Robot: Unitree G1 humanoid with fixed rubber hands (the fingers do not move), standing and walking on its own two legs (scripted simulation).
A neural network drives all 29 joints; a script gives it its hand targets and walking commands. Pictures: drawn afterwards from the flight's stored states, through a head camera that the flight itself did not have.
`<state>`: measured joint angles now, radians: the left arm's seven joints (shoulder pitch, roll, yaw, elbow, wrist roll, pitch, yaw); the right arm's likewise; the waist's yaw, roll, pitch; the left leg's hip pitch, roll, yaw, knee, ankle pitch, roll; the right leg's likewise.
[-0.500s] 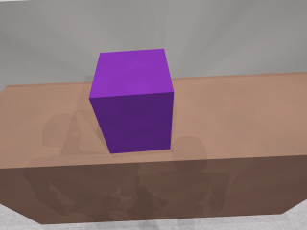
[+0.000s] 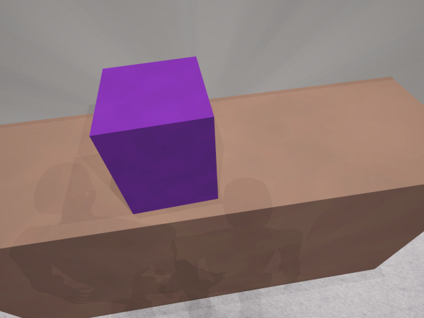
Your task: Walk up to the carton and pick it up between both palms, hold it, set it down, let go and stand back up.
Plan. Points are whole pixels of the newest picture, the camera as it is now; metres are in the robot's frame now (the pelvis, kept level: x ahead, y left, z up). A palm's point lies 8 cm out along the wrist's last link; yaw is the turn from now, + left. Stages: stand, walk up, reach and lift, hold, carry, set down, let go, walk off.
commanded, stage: walk up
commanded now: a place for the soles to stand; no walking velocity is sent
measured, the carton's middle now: (163, 137) +0.48 +0.11 +0.08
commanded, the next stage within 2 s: stand in 0.34 s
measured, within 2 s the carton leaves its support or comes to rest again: neither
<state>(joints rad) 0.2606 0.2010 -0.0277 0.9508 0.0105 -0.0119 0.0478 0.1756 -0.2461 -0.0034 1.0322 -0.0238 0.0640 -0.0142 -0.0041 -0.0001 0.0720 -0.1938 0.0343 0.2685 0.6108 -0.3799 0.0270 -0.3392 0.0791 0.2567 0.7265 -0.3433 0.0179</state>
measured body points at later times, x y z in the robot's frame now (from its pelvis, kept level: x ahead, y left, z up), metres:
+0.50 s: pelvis +0.00 +0.01 +0.00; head +0.00 -0.02 +0.45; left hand +0.06 +0.24 -0.13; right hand +0.01 -0.25 -0.16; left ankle -0.03 +0.09 -0.72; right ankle +0.02 -0.11 -0.72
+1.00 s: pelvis +0.00 +0.01 +0.01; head +0.00 +0.00 +0.46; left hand +0.07 +0.23 -0.14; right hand -0.03 -0.23 -0.15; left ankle -0.03 +0.09 -0.72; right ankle +0.03 -0.11 -0.72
